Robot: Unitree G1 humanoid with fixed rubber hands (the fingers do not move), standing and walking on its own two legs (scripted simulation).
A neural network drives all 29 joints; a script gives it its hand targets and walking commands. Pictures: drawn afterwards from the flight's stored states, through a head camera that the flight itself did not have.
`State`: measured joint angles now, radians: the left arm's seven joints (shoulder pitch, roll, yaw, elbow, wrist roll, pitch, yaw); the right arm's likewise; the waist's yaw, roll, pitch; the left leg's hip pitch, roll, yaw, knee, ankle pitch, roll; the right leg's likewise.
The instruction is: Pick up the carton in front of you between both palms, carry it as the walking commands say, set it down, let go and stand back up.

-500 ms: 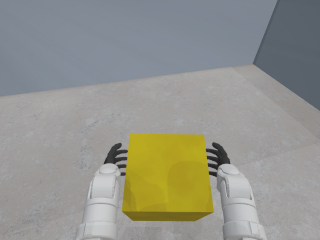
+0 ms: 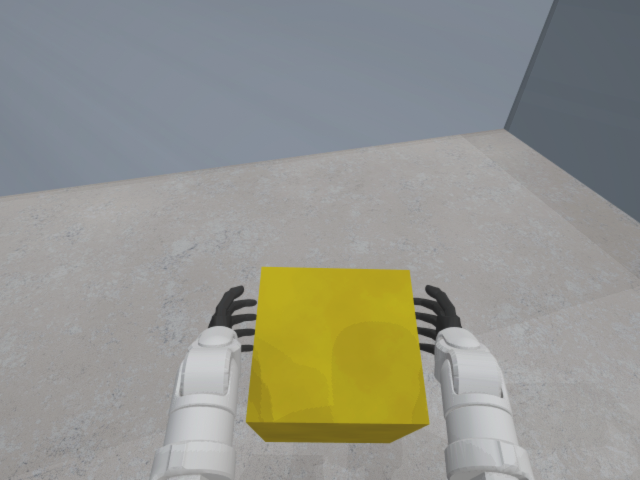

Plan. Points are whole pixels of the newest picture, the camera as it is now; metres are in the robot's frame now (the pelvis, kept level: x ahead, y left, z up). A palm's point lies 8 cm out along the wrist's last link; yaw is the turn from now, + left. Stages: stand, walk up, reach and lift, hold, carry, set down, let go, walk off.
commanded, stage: set down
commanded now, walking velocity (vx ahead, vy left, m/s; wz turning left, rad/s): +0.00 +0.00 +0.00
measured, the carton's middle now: (331, 363) +0.31 +0.00 -0.06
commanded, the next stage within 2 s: none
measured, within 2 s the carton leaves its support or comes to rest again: neither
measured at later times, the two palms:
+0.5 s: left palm (225, 370) +0.32 +0.17 -0.11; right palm (402, 359) +0.34 -0.12 -0.10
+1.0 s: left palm (224, 387) +0.37 +0.20 -0.27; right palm (369, 381) +0.38 -0.09 -0.25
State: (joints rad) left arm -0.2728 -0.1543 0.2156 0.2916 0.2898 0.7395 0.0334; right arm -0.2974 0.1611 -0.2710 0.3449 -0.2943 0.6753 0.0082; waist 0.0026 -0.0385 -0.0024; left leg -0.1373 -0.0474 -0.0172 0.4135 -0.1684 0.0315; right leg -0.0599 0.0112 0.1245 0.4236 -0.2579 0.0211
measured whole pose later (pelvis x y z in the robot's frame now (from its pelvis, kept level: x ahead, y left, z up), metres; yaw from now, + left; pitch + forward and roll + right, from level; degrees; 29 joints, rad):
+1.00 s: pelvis -0.07 +0.00 -0.18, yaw -2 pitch +40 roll -4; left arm -0.86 0.00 0.41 0.67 0.29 0.30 0.05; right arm -0.82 0.20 -0.52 0.59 -0.23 0.23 -0.15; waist 0.04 -0.08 -0.18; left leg -1.71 -0.08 -0.08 1.39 -0.37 0.01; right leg -1.61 0.13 0.09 1.40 -0.50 0.07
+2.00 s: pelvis -0.09 +0.00 -0.37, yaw -7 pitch +40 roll -5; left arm -1.32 0.32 0.27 0.96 0.07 0.27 0.00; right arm -1.29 0.00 -0.36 0.85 -0.04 0.20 -0.28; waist 0.14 -0.10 0.22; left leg -2.27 -0.05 -0.07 2.07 -0.49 -0.01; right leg -2.16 0.25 0.06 2.09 -0.64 0.13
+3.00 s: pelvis -0.08 -0.01 -0.40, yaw -7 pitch +40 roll -3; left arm -1.40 0.38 0.40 1.12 0.09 0.10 -0.12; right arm -1.38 -0.05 -0.35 0.97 -0.10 0.08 -0.14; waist 0.14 -0.10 0.28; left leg -2.30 0.02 -0.03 2.15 -0.54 0.01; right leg -2.22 0.22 0.03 2.18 -0.67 0.09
